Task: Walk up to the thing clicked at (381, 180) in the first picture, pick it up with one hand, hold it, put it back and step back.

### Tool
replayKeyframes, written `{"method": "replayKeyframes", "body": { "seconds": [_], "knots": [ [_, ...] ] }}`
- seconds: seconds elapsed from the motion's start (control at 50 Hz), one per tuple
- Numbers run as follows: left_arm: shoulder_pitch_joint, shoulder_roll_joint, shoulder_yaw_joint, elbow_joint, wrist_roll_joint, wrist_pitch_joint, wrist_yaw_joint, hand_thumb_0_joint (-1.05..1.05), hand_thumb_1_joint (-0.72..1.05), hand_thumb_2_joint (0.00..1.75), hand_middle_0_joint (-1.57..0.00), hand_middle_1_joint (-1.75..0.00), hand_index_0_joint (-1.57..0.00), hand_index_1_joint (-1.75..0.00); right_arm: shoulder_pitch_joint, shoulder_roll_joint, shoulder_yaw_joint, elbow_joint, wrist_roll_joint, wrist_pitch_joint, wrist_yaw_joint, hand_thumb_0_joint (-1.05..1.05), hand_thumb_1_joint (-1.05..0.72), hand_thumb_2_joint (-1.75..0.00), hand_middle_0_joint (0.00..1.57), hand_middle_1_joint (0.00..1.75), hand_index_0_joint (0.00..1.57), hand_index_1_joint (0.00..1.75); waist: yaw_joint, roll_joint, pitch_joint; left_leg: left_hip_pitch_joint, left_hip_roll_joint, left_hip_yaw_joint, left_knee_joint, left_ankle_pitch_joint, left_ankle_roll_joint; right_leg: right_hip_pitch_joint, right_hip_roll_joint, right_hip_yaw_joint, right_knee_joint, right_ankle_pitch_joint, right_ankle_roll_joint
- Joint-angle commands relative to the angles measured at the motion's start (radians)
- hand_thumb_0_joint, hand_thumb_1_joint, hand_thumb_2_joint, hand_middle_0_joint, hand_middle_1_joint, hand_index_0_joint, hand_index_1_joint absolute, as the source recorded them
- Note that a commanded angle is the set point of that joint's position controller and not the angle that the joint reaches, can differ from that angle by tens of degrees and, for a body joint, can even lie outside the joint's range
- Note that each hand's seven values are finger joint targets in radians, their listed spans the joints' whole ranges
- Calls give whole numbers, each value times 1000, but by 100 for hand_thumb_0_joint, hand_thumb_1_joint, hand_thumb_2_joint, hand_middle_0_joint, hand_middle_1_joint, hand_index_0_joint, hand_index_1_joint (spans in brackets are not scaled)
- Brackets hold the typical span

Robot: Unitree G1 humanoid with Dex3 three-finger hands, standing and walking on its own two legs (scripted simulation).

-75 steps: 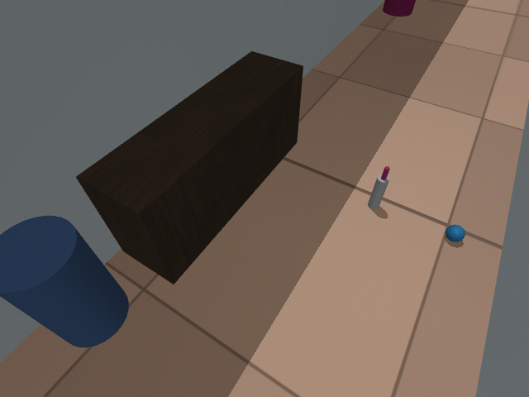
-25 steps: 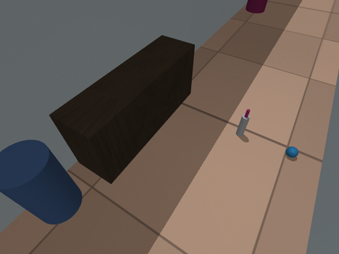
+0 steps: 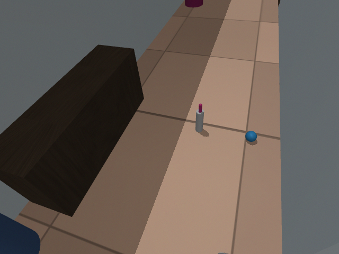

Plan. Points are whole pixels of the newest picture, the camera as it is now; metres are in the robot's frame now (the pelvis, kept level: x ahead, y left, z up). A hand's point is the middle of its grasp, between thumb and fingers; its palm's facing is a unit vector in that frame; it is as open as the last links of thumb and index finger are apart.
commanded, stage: walk up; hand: left
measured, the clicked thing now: (199, 117) +1.09 -0.13 -0.61
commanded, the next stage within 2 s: none
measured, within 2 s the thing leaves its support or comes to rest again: neither
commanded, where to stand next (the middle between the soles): +0.69 -0.21 m, yaw -22 degrees
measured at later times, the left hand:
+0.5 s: hand (110, 187) +0.34 +0.22 -0.12, palm faces -0.29 -0.90 -0.32, open 7.4 cm
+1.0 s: hand (158, 128) +0.55 +0.08 -0.09, palm faces -0.33 -0.87 -0.37, open 7.4 cm
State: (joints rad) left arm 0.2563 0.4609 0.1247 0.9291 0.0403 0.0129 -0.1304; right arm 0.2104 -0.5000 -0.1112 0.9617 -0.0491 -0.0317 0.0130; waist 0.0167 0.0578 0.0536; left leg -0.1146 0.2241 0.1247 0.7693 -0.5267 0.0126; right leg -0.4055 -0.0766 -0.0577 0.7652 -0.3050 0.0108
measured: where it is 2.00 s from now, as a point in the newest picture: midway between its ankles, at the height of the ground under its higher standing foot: (214, 180)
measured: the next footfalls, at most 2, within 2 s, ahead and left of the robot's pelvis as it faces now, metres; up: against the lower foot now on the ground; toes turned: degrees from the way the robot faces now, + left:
left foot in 0.34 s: +0.28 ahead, +0.08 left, +0.00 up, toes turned -4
right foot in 0.76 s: +0.42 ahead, -0.25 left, +0.00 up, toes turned -20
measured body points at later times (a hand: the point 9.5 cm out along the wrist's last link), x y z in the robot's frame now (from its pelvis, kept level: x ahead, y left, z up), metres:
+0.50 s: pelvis +0.21 -0.02 +0.03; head +0.23 +0.00 +0.47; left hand +0.35 +0.27 -0.10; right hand +0.18 -0.35 -0.06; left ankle +0.24 +0.08 -0.71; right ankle +0.15 -0.15 -0.64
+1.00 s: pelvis +0.38 -0.14 +0.03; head +0.39 -0.17 +0.47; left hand +0.56 +0.13 -0.07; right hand +0.35 -0.46 -0.10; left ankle +0.46 +0.01 -0.64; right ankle +0.39 -0.24 -0.71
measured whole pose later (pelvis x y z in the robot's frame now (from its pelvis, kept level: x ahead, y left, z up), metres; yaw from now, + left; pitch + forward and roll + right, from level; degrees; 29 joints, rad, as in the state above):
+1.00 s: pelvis +0.38 -0.14 +0.03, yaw -21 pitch -4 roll +1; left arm 0.27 0.36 0.04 0.82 -0.01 -0.06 -0.05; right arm 0.28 -0.42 -0.03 0.82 -0.01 -0.04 0.04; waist 0.02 0.05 0.10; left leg -0.47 0.10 0.01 1.05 -0.33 0.02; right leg -0.25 0.04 0.01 0.54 -0.23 -0.05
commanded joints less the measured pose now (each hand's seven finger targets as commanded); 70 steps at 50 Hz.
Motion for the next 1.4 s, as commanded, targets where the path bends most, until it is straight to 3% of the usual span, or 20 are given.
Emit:
{"method": "replayKeyframes", "body": {
  "seconds": [0.0, 0.1, 0.22, 0.3, 0.34, 0.36, 0.46, 0.5, 0.62, 0.74, 0.76, 0.78, 0.8, 0.9, 1.04, 1.18, 1.2, 1.22, 1.26, 1.38],
  "knots": [
    [150, 364, 82, -68, -27, -41, 47, 0, 90, 90, -20, -30, -20, -30, -119, -156, -9, -180, 23, -37, 6, 0, -90, -90, 20, 30, 20, 30, 84, -299, 62, -577, -151, -104, 442, -45, -5, 275, -311, 830, -651, -512, -285],
    [44, 234, 35, -113, -37, -59, 83, 0, 90, 90, -20, -30, -20, -30, 31, -135, -5, -119, 48, -48, 18, 0, -90, -90, 20, 30, 20, 30, -7, -212, -4, -377, -94, -134, 255, 139, 22, 204, -129, 377, -462, 45, -207],
    [39, 211, 18, -176, -29, -80, 78, 0, 90, 90, -20, -30, -20, -30, -11, -123, -18, -182, 24, -57, 35, 0, -90, -90, 20, 30, 20, 30, 4, -146, 15, -282, -122, -99, -46, 259, 2, 110, -122, 325, -470, -35, -224],
    [-13, 148, -7, -212, -29, -79, 78, 0, 90, 90, -20, -30, -20, -30, 244, -140, -49, -121, 13, -87, 11, 0, -90, -90, 20, 30, 20, 30, -147, -11, -106, 193, -176, -70, -244, 358, 18, -88, -20, 206, -72, 174, -143],
    [120, 50, -38, -197, -31, -75, 84, 0, 90, 90, -20, -30, -20, -30, 292, -246, -68, -141, 4, -103, -7, 0, -90, -90, 20, 30, 20, 30, -116, 226, -134, 285, 194, -703, -515, -112, 88, -350, 195, 174, 385, -177, -68],
    [157, 159, -20, -171, -22, -64, 93, 0, 90, 90, -20, -30, -20, -30, 177, -260, -69, -175, 39, -102, -4, 0, -90, -90, 20, 30, 20, 30, -75, 112, -96, 173, 265, -809, -604, -269, 149, -311, 123, 230, 443, -188, -76],
    [88, 156, -6, -125, -45, -67, 77, 0, 90, 90, -20, -30, -20, -30, 132, -149, -21, -177, 38, -114, -1, 0, -90, -90, 20, 30, 20, 30, -41, 55, 61, -33, 70, -275, -548, 372, 89, -195, 30, 196, 325, 31, -33],
    [54, 122, -17, -148, -47, -60, 64, 0, 90, 90, -20, -30, -20, -30, 149, -154, -22, -176, 37, -113, -1, 0, -90, -90, 20, 30, 20, 30, -44, 83, 31, 39, 63, -180, -503, 583, 151, -195, 27, 164, 246, 33, -19],
    [-113, 92, -24, -212, -36, -57, 36, 0, 90, 90, -20, -30, -20, -30, 162, -199, -31, -198, 32, -94, 1, 0, -90, -90, 20, 30, 20, 30, -74, 94, 1, 37, 44, -18, -433, 654, 156, -61, 8, 38, -104, 116, -35],
    [151, 211, 37, -101, -29, -79, 68, 0, 90, 90, -20, -30, -20, -30, 196, -102, 8, -224, 40, -64, 4, 0, -90, -90, 20, 30, 20, 30, 76, -233, -178, -190, -47, 25, 133, 479, 81, 485, 56, 64, -264, 93, -91],
    [194, 287, 56, -119, -27, -86, 85, 0, 90, 90, -20, -30, -20, -30, 248, -30, 38, -238, 45, -61, 7, 0, -90, -90, 20, 30, 20, 30, 78, -453, -201, -405, -175, 30, 340, 41, 34, 593, -167, 461, -353, -34, -165],
    [164, 314, 52, -144, -40, -86, 87, 0, 90, 90, -20, -30, -20, -30, 230, -116, 20, -226, 52, -47, 2, 0, -90, -90, 20, 30, 20, 30, 81, -354, -158, -517, -199, -65, 429, -14, 16, 561, -297, 746, -477, -104, -263],
    [123, 314, 52, -150, -56, -80, 89, 0, 90, 90, -20, -30, -20, -30, 186, -179, 3, -217, 43, -44, -4, 0, -90, -90, 20, 30, 20, 30, 77, -293, -105, -519, -151, -117, 482, -9, 13, 473, -321, 772, -484, -119, -320],
    [35, 190, 7, -162, -59, -98, 107, 0, 90, 90, -20, -30, -20, -30, 210, -106, 16, -168, 45, -27, 9, 0, -90, -90, 20, 30, 20, 30, -18, -198, -13, -369, -107, -145, 334, 184, 17, 202, -112, 320, -430, 327, -213],
    [56, 210, 12, -193, -32, -120, 99, 0, 90, 90, -20, -30, -20, -30, 68, -101, -2, -209, 19, -29, 43, 0, -90, -90, 20, 30, 20, 30, 15, -173, 38, -368, -82, -113, 23, 286, -18, 85, -126, 313, -522, -121, -246],
    [50, 186, -11, -195, -29, -112, 97, 0, 90, 90, -20, -30, -20, -30, 176, -110, -23, -168, 16, -75, 34, 0, -90, -90, 20, 30, 20, 30, -71, -79, -59, 20, -175, -73, -254, 293, 26, 9, -88, 240, -227, 82, -172],
    [88, 135, -31, -198, -34, -113, 98, 0, 90, 90, -20, -30, -20, -30, 244, -161, -40, -150, 10, -82, 25, 0, -90, -90, 20, 30, 20, 30, -104, 78, -112, 159, -109, -176, -350, 179, 64, -62, -12, 154, -2, 146, -136],
    [152, 45, -55, -197, -47, -114, 97, 0, 90, 90, -20, -30, -20, -30, 257, -229, -54, -166, 3, -88, 20, 0, -90, -90, 20, 30, 20, 30, -86, 299, -148, 264, 117, -550, -460, 34, 133, -239, 120, 64, 236, -135, -64],
    [124, 208, -16, -149, -28, -96, 119, 0, 90, 90, -20, -30, -20, -30, 208, -240, -58, -187, 42, -75, 23, 0, -90, -90, 20, 30, 20, 30, -78, 106, -39, 144, 244, -750, -543, -143, 268, -312, 67, 136, 379, -237, -61],
    [150, 140, -27, -108, -46, -89, 96, 0, 90, 90, -20, -30, -20, -30, 149, -153, -14, -203, 47, -74, 14, 0, -90, -90, 20, 30, 20, 30, -26, 109, 12, -25, 23, -235, -489, 419, 175, -138, 21, 92, 223, -24, -26]
  ]
}}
